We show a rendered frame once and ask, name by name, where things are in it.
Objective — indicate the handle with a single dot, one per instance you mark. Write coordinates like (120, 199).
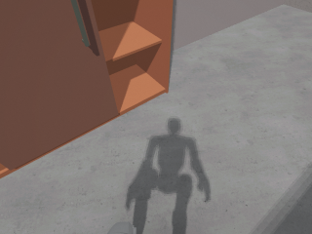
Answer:
(80, 22)

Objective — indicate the left robot thigh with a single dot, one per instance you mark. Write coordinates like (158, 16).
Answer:
(123, 227)

